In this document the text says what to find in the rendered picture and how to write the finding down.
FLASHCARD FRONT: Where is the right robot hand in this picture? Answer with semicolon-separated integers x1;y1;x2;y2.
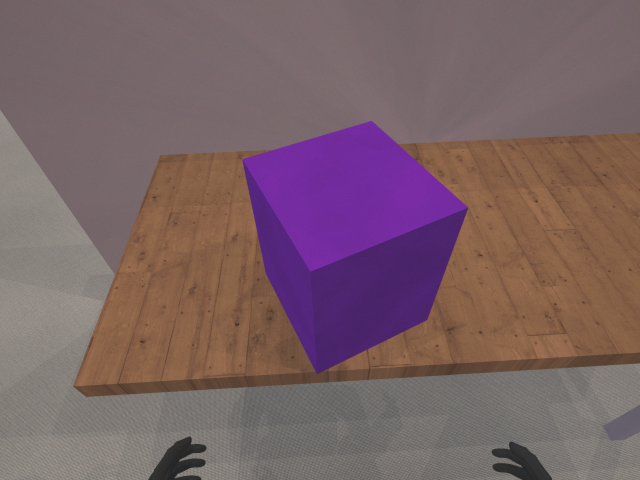
492;442;552;480

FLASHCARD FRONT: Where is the carton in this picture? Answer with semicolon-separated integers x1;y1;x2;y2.
242;121;468;374

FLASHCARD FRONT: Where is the left robot hand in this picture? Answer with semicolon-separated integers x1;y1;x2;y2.
148;437;206;480

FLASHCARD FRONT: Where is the table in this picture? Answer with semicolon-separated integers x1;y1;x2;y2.
73;133;640;441

